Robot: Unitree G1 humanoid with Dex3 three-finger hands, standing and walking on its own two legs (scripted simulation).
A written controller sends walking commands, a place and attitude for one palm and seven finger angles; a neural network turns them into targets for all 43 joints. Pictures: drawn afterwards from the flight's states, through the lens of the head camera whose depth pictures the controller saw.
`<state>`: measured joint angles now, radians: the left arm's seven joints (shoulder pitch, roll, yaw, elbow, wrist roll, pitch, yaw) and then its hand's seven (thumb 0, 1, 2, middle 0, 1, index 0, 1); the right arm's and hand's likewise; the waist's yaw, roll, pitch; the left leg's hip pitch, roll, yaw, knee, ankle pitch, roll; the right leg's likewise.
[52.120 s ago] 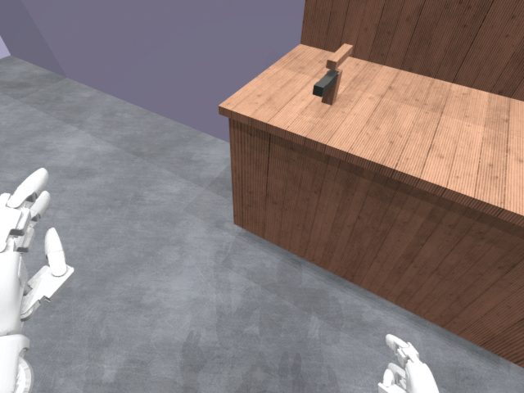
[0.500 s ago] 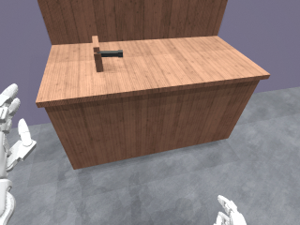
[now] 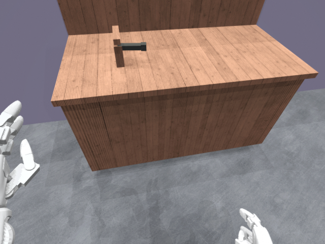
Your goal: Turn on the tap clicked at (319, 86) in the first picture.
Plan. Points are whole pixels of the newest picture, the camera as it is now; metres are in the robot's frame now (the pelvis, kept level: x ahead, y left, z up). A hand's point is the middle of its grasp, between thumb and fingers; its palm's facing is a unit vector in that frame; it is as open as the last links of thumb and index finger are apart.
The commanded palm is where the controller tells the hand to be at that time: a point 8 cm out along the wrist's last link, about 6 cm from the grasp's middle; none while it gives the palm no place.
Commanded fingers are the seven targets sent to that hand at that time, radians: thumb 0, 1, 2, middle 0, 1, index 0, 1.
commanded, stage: stop stepping back and stand still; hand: left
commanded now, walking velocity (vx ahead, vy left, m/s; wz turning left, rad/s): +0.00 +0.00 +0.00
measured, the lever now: (143, 46) +0.89 +0.12 +0.05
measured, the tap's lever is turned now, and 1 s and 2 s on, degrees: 83 83 83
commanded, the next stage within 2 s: stand and check the lever's angle in 0.52 s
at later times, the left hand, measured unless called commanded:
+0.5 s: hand (38, 149) +0.25 +0.25 +0.17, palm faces +0.37 -0.86 -0.35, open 7.4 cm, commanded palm +0.20 +0.29 +0.18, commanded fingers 0.00 0.90 0.90 -0.20 -0.30 -0.20 -0.30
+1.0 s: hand (37, 150) +0.25 +0.25 +0.16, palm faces +0.37 -0.86 -0.36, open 7.4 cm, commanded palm +0.20 +0.29 +0.18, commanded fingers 0.00 0.90 0.90 -0.20 -0.30 -0.20 -0.30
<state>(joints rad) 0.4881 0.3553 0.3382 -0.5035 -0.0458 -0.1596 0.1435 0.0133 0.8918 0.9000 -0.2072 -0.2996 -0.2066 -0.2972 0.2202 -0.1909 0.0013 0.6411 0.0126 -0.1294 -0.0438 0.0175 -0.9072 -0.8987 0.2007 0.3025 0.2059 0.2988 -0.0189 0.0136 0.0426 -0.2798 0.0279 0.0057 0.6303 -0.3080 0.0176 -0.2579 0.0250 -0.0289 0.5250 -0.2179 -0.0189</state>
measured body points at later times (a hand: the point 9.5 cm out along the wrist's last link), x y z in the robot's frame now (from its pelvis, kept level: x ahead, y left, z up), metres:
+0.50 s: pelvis +0.03 +0.01 +0.01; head +0.05 +0.02 +0.46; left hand +0.22 +0.30 +0.19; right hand +0.22 -0.22 -0.06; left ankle +0.03 +0.12 -0.73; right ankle +0.04 -0.11 -0.73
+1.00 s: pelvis +0.03 +0.02 +0.01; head +0.04 +0.02 +0.46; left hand +0.22 +0.30 +0.18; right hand +0.20 -0.22 -0.07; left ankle +0.03 +0.12 -0.73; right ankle +0.04 -0.11 -0.73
